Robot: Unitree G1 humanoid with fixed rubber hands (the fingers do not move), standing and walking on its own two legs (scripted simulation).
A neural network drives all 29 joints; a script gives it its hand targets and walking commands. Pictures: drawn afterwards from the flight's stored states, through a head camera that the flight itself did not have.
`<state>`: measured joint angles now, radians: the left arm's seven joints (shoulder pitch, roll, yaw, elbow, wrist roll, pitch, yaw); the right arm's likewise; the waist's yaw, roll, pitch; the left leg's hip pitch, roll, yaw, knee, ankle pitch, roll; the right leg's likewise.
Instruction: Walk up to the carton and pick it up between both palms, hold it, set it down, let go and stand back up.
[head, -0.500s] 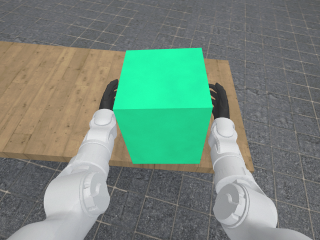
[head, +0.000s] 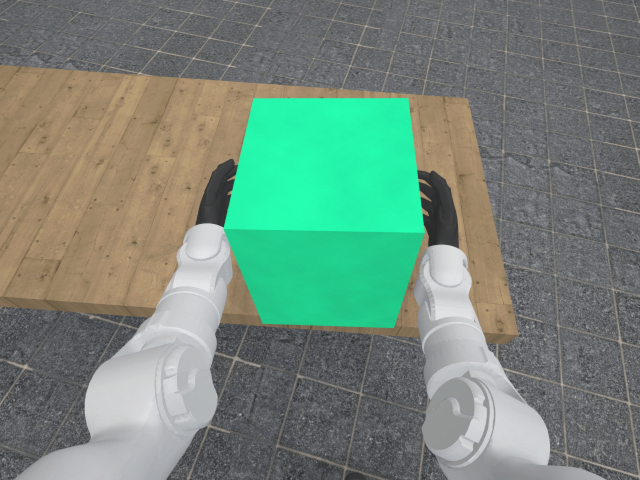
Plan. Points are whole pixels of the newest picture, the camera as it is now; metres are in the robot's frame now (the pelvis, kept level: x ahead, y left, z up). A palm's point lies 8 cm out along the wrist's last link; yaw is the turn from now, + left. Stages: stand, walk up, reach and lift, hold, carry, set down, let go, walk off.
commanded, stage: set down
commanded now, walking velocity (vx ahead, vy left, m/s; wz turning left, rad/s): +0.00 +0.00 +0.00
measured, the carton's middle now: (328, 221) +0.45 -0.04 +0.01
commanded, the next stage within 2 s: none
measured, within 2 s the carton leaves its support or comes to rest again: rests again in 0.10 s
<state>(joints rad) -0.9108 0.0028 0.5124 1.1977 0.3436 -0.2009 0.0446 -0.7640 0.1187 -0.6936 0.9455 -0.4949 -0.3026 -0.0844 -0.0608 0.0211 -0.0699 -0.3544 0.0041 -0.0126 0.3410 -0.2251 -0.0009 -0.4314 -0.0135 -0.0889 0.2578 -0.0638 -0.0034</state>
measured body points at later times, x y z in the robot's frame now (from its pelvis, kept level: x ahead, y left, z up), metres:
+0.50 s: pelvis +0.00 +0.00 +0.00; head +0.09 -0.01 +0.44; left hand +0.45 +0.10 +0.04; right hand +0.40 -0.19 +0.03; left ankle -0.05 +0.11 -0.75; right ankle +0.02 -0.12 -0.75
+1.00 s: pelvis -0.01 +0.00 +0.00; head +0.10 +0.00 +0.44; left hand +0.45 +0.10 +0.03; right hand +0.40 -0.19 +0.03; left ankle -0.05 +0.11 -0.75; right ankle +0.02 -0.12 -0.75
